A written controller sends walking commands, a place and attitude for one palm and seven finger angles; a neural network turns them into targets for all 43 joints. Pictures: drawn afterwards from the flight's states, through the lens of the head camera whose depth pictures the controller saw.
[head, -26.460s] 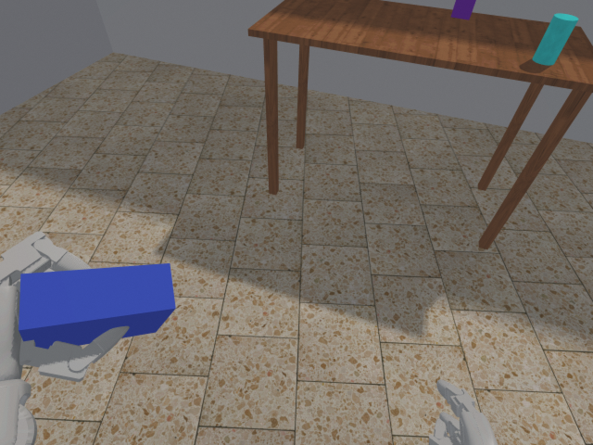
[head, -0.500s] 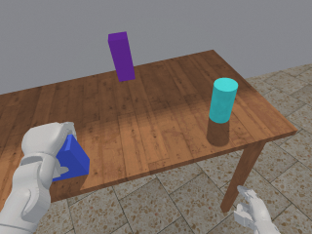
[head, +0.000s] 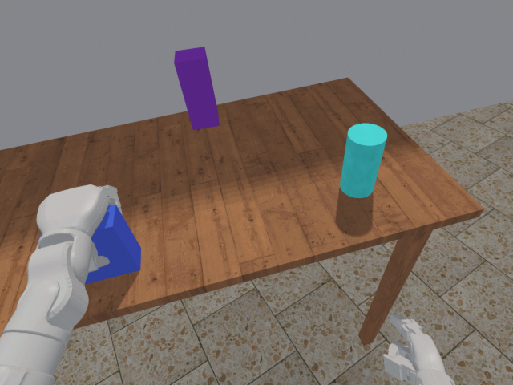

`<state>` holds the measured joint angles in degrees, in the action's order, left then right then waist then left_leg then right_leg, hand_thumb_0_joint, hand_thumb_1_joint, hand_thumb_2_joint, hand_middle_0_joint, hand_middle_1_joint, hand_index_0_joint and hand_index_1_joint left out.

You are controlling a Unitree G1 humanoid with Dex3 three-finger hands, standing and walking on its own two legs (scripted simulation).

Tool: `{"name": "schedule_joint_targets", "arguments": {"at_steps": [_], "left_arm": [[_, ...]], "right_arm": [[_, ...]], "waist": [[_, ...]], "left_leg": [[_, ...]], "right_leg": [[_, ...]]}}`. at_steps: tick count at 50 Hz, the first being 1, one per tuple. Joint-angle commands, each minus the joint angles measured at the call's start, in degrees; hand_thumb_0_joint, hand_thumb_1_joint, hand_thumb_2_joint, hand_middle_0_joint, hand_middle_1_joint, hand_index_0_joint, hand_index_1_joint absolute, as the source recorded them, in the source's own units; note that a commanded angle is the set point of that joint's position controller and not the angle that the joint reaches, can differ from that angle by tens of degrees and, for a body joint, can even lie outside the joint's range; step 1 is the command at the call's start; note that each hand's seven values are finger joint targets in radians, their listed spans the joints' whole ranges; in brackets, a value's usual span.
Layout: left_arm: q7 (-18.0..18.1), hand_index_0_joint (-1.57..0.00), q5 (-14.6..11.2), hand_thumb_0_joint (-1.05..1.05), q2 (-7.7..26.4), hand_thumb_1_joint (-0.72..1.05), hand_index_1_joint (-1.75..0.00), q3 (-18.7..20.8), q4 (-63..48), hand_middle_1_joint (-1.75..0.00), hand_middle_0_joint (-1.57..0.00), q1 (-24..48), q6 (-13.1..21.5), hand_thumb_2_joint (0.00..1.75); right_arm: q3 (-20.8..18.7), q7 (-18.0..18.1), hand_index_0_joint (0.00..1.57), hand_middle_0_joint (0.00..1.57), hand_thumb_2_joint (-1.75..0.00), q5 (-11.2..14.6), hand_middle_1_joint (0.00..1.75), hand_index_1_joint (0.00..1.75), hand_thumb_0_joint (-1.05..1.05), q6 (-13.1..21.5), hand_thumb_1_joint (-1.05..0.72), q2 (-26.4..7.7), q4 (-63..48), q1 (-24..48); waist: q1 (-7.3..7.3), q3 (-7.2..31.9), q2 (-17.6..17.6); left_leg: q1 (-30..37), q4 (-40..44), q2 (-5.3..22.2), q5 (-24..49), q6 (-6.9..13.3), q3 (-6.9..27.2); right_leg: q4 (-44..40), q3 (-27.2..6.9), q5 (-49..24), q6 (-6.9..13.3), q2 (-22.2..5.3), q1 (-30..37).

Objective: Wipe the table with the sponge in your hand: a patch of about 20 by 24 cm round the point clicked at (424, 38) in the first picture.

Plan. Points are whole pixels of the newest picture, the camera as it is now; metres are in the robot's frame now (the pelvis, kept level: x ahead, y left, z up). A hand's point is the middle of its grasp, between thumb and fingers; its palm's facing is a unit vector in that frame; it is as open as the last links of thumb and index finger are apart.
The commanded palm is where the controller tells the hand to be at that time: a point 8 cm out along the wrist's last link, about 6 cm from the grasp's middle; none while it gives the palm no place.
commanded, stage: wipe forward along the first lane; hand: left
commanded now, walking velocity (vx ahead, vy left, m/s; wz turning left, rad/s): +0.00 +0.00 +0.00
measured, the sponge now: (101, 253) +0.28 +0.31 +0.06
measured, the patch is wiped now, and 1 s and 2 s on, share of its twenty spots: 0.00 0.15 0.20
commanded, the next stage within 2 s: slide across to the middle lane in 1.28 s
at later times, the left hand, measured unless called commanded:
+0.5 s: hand (98, 211) +0.33 +0.32 +0.10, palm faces -0.11 +0.02 -0.99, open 9.1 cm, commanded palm +0.33 +0.32 +0.13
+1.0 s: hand (99, 189) +0.38 +0.35 +0.10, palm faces -0.15 +0.04 -0.99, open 9.1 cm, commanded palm +0.38 +0.35 +0.13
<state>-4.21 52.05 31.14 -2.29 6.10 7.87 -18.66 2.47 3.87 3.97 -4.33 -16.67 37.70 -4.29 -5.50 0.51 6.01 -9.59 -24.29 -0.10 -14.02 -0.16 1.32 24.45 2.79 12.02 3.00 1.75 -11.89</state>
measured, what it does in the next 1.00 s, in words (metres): stands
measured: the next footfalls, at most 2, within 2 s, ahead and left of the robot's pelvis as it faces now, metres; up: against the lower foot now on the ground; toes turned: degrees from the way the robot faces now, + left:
none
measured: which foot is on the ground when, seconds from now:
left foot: down 0.00-1.00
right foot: down 0.00-1.00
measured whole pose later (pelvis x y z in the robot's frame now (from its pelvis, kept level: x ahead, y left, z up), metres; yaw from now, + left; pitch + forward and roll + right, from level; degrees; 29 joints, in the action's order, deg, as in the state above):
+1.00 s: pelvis -0.01 -0.02 -0.01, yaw +0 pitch +8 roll +0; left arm -0.7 57.4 41.9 3.9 53.1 38.3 1.0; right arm -0.3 4.1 5.3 -6.5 -18.4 40.5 -15.4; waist 0.6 4.0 4.0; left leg -25.7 -33.2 1.4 -16.3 0.7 2.2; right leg 30.7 3.8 12.6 4.5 3.4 -26.9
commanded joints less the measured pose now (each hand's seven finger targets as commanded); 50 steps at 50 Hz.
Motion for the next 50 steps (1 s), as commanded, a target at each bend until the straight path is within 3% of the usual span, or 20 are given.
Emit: {"name": "schedule_joint_targets", "arguments": {"at_steps": [1, 2, 3, 4, 5, 7, 8, 12, 16, 20, 22, 25, 27, 30, 34, 40, 42, 45, 49, 50], "left_arm": [[1.62, -1.20, 1.35, 0.00, 12.58, 0.10, -1.60, 6.25, -0.04, -1.60, -1.20, 12.21, 2.49, 1.30], [1.79, -1.20, 1.55, 0.00, 13.85, 0.10, -1.60, 7.30, 0.20, -1.60, -1.20, 13.12, 2.86, 1.30], [1.76, -1.20, 1.59, 0.00, 11.37, 0.10, -1.60, 4.75, 0.83, -1.60, -1.20, 15.64, 3.34, 1.30], [1.94, -1.20, 1.76, 0.00, 13.27, 0.10, -1.60, 6.66, 3.81, -1.60, -1.20, 14.89, 3.72, 1.30], [1.89, -1.20, 1.68, 0.00, 12.08, 0.10, -1.60, 5.28, 3.17, -1.60, -1.20, 16.55, 4.32, 1.30], [2.31, -1.20, 2.09, 0.00, 15.65, 0.10, -1.60, 8.42, 5.04, -1.60, -1.20, 16.14, 5.01, 1.30], [2.20, -1.20, 2.27, 0.00, 13.64, 0.10, -1.60, 6.29, 6.31, -1.60, -1.20, 17.40, 5.11, 1.30], [2.37, -1.20, 2.32, 0.00, 15.94, 0.10, -1.60, 7.83, 10.67, -1.60, -1.20, 19.42, 6.70, 1.30], [2.29, -1.20, 3.16, 0.00, 14.89, 0.10, -1.60, 5.35, 15.79, -1.60, -1.20, 24.58, 7.84, 1.30], [2.62, -1.20, 3.97, 0.00, 15.15, 0.10, -1.60, 4.85, 20.66, -1.60, -1.20, 27.87, 9.65, 1.30], [2.88, -1.20, 3.61, 0.00, 18.01, 0.10, -1.60, 7.68, 22.46, -1.60, -1.20, 27.76, 10.94, 1.30], [3.03, -1.20, 3.59, 0.00, 15.43, 0.10, -1.60, 4.90, 25.69, -1.60, -1.20, 30.75, 12.46, 1.30], [3.47, -1.20, 3.70, 0.00, 17.79, 0.10, -1.60, 7.07, 27.24, -1.60, -1.20, 30.84, 13.60, 1.30], [3.94, -1.20, 4.36, 0.00, 18.45, 0.10, -1.60, 6.09, 31.30, -1.60, -1.20, 35.26, 14.66, 1.30], [5.00, -1.20, 5.02, 0.00, 21.40, 0.10, -1.60, 8.36, 34.58, -1.60, -1.20, 36.40, 16.67, 1.30], [5.63, -1.20, 5.61, 0.00, 22.61, 0.10, -1.60, 7.89, 39.39, -1.60, -1.20, 40.36, 17.76, 1.30], [5.74, -1.20, 5.89, 0.00, 25.46, 0.10, -1.60, 9.71, 39.83, -1.60, -1.20, 42.38, 18.42, 1.30], [5.84, -1.20, 6.35, 0.00, 24.38, 0.10, -1.60, 7.50, 42.21, -1.60, -1.20, 44.35, 18.49, 1.30], [5.88, -1.20, 7.22, 0.00, 27.55, 0.10, -1.60, 9.48, 44.62, -1.60, -1.20, 44.88, 19.16, 1.30], [5.82, -1.20, 7.19, 0.00, 26.38, 0.10, -1.60, 8.42, 44.60, -1.60, -1.20, 45.30, 19.25, 1.30]], "right_arm": [[-3.21, 0.78, 0.20, 0.20, -0.90, -0.41, 0.30, 0.30, 0.00, 2.37, -0.90, -6.85, -8.21, 6.89], [-2.89, 0.71, 0.20, 0.20, -0.90, -0.22, 0.30, 0.30, 0.00, 2.66, -0.90, -6.88, -8.63, 7.38], [-2.92, 0.92, 0.20, 0.20, -0.90, -0.26, 0.30, 0.30, 0.00, 2.92, -0.90, -6.66, -8.70, 6.41], [-3.32, 0.98, 0.20, 0.20, -0.90, -0.34, 0.30, 0.30, 0.00, 2.70, -0.90, -7.04, -7.66, 5.36], [-3.35, 0.95, 0.20, 0.20, -0.90, -0.30, 0.30, 0.30, 0.00, 2.51, -0.90, -7.10, -7.71, 5.37], [-3.39, 0.88, 0.20, 0.20, -0.90, -0.19, 0.30, 0.30, 0.00, 2.70, -0.90, -7.23, -7.95, 5.26], [-3.44, 1.12, 0.20, 0.20, -0.90, -0.22, 0.30, 0.30, 0.00, 2.69, -0.90, -7.12, -7.71, 4.44], [-3.71, 1.07, 0.20, 0.20, -0.90, 0.04, 0.30, 0.30, 0.00, 2.42, -0.90, -7.58, -7.15, 3.32], [-4.16, 1.33, 0.20, 0.20, -0.90, 0.15, 0.30, 0.30, 0.00, 1.95, -0.90, -7.96, -6.03, 1.22], [-4.51, 1.40, 0.20, 0.20, -0.90, 0.18, 0.30, 0.30, 0.00, 2.11, -0.90, -8.19, -5.59, -1.08], [-4.55, 1.38, 0.20, 0.20, -0.90, 0.27, 0.30, 0.30, 0.00, 2.03, -0.90, -8.32, -5.76, -1.63], [-4.80, 1.42, 0.20, 0.20, -0.90, 0.45, 0.30, 0.30, 0.00, 1.74, -0.90, -8.46, -5.33, -3.29], [-4.91, 1.26, 0.20, 0.20, -0.90, 0.53, 0.30, 0.30, 0.00, 1.66, -0.90, -8.57, -5.47, -3.70], [-4.96, 1.50, 0.20, 0.20, -0.90, 0.59, 0.30, 0.30, 0.00, 1.25, -0.90, -8.80, -4.43, -5.65], [-5.44, 1.35, 0.20, 0.20, -0.90, 0.58, 0.30, 0.30, 0.00, 1.01, -0.90, -8.85, -4.08, -7.50], [-5.54, 1.11, 0.20, 0.20, -0.90, 0.84, 0.30, 0.30, 0.00, 0.15, -0.90, -9.12, -3.53, -9.19], [-5.59, 1.13, 0.20, 0.20, -0.90, 0.86, 0.30, 0.30, 0.00, 0.05, -0.90, -9.42, -3.32, -9.78], [-5.45, 1.06, 0.20, 0.20, -0.90, 1.04, 0.30, 0.30, 0.00, -0.32, -0.90, -9.46, -3.23, -10.57], [-5.63, 0.98, 0.20, 0.20, -0.90, 0.93, 0.30, 0.30, 0.00, -0.86, -0.90, -9.85, -2.73, -11.97], [-5.63, 0.92, 0.20, 0.20, -0.90, 0.92, 0.30, 0.30, 0.00, -0.95, -0.90, -9.77, -3.00, -12.12]], "waist": [[0.84, 8.05, -8.34], [0.89, 7.71, -8.10], [1.59, 8.76, -9.32], [1.58, 7.29, -9.93], [1.89, 7.43, -8.45], [1.24, 7.40, -8.50], [1.87, 8.43, -8.77], [2.13, 7.08, -8.85], [3.45, 5.98, -8.45], [3.96, 7.70, -9.01], [3.58, 9.34, -10.11], [4.71, 8.63, -10.77], [4.32, 9.47, -9.97], [5.70, 8.35, -11.52], [5.15, 11.27, -10.46], [6.27, 12.03, -10.63], [6.21, 13.76, -10.24], [7.28, 12.32, -9.65], [7.04, 14.66, -9.55], [7.27, 14.59, -8.50]], "left_leg": [[-2.22, 1.90, -2.75, 7.05, 2.86, -1.07], [-2.37, 2.06, -2.63, 6.07, 2.79, -0.76], [-2.82, 1.54, -2.85, 6.37, 2.98, -1.26], [-3.30, 1.58, -2.66, 6.29, 2.94, -1.01], [-3.44, 1.63, -2.79, 6.27, 2.87, -1.17], [-4.01, 1.23, -2.90, 5.32, 2.96, -0.81], [-4.52, 0.84, -3.09, 5.10, 2.98, -1.48], [-6.18, 0.78, -2.96, 2.77, 2.92, -1.06], [-7.98, 0.33, -3.11, 0.56, 2.95, -1.58], [-9.15, -0.56, -3.12, -0.44, 3.13, -1.48], [-10.60, -0.99, -2.96, -0.48, 3.06, -1.08], [-12.13, -1.66, -2.91, -1.53, 3.15, -1.38], [-12.96, -1.91, -2.85, -1.49, 3.11, -0.98], [-15.01, -2.95, -2.89, -3.10, 3.27, -1.37], [-16.08, -4.03, -2.78, -2.04, 3.42, -1.23], [-18.21, -5.11, -2.68, -2.31, 3.54, -1.33], [-18.68, -5.20, -2.52, -1.64, 3.53, -1.03], [-19.58, -5.61, -2.52, -2.58, 3.62, -1.27], [-20.10, -6.31, -2.36, -0.72, 3.66, -1.16], [-20.17, -6.29, -2.51, -0.75, 3.62, -1.28]], "right_leg": [[-4.44, -3.55, -4.78, -0.19, -0.34, 5.10], [-4.73, -4.71, -3.23, 0.16, 0.02, 4.30], [-4.33, -3.58, -3.91, -0.26, -0.46, 4.59], [-4.53, -3.64, -4.07, -0.17, -0.26, 3.95], [-4.49, -3.51, -4.52, -0.26, -0.30, 3.79], [-4.62, -5.06, -3.27, 0.07, -0.05, 3.59], [-4.26, -4.06, -2.97, -0.33, -0.52, 3.85], [-4.73, -5.20, -0.60, -0.16, -0.22, 2.24], [-4.77, -4.33, 1.90, -0.57, -0.48, 0.00], [-4.45, -4.51, 3.00, -0.54, -0.47, -0.78], [-3.98, -5.62, 2.28, -0.46, -0.61, 0.52], [-3.58, -5.04, 2.67, -0.83, -0.80, -1.31], [-3.22, -5.55, 2.33, -0.54, -0.71, -1.25], [-3.24, -5.89, 4.22, -1.04, -1.03, -2.72], [-1.99, -6.26, 2.41, -0.89, -1.18, -1.72], [-1.47, -6.82, 0.96, -1.12, -1.44, -2.13], [-1.01, -7.22, -0.21, -0.93, -1.38, -1.30], [-1.23, -7.03, 0.47, -1.13, -1.48, -2.68], [-0.17, -7.07, -2.87, -0.94, -1.33, -1.33], [-0.18, -6.84, -3.20, -0.92, -1.29, -1.62]]}}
